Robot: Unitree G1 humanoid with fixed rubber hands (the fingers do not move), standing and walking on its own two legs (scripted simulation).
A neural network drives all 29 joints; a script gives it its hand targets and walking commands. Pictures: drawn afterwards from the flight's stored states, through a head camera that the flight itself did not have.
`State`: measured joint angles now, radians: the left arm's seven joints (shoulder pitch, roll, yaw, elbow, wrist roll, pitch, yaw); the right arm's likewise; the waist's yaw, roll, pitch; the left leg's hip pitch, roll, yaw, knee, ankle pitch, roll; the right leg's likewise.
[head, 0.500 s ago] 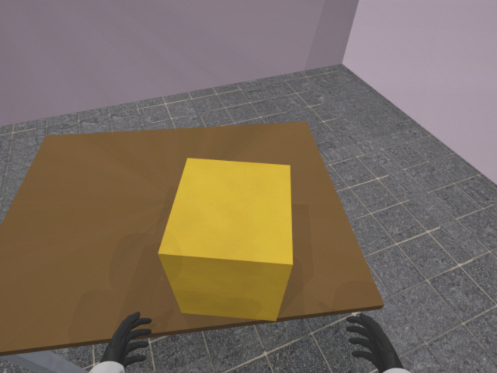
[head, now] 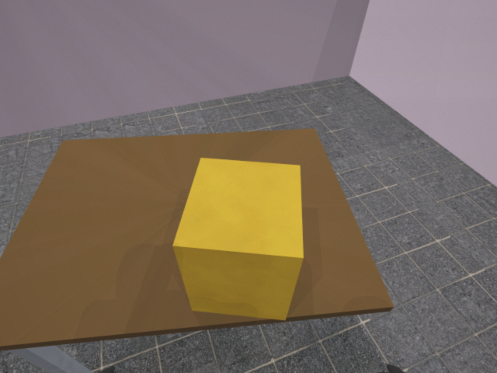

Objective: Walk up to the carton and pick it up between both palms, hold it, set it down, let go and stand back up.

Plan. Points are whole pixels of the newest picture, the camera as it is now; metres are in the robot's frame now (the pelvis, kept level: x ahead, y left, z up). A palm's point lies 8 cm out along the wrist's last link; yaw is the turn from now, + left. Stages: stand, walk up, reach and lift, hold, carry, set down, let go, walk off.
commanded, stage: stand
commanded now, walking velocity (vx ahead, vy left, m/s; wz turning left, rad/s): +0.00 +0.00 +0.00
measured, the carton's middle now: (243, 240) +0.38 +0.01 -0.04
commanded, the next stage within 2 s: none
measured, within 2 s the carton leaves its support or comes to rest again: neither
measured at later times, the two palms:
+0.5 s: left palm out of the picture +0.01 +0.26 -0.11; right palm out of the picture +0.04 -0.25 -0.12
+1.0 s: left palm out of the picture +0.02 +0.25 -0.12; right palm out of the picture +0.03 -0.26 -0.12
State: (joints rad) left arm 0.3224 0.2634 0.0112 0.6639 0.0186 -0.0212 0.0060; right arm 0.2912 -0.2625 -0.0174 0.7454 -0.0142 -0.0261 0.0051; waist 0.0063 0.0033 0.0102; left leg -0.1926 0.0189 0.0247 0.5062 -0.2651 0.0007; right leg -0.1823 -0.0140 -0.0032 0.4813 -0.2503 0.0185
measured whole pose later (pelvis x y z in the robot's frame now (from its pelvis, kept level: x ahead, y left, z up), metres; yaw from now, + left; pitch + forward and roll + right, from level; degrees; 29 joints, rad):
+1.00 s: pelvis -0.02 -0.01 +0.00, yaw +1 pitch -2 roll +0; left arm 0.39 0.26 -0.02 0.75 0.01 -0.01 0.01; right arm 0.35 -0.26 0.02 0.80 -0.01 0.00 0.00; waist 0.00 0.01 0.01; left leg -0.26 0.01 -0.01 0.54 -0.25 -0.01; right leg -0.25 -0.01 -0.01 0.54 -0.25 0.01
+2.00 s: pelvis -0.01 +0.00 +0.00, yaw +1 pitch -2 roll +0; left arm 0.36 0.25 -0.01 0.85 0.01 -0.01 0.02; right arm 0.35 -0.25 0.01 0.86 0.00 0.00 -0.02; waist 0.00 0.00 0.02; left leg -0.22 0.00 -0.01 0.49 -0.24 0.00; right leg -0.21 -0.02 0.00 0.48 -0.24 0.02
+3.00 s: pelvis +0.00 +0.00 +0.00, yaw +1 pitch -2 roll +0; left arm 0.35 0.23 -0.01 0.93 0.00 0.00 0.03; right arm 0.34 -0.23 0.01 0.93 0.00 0.00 -0.03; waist 0.00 0.00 0.03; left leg -0.20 0.01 -0.02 0.46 -0.24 -0.01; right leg -0.19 -0.02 0.00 0.46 -0.24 0.02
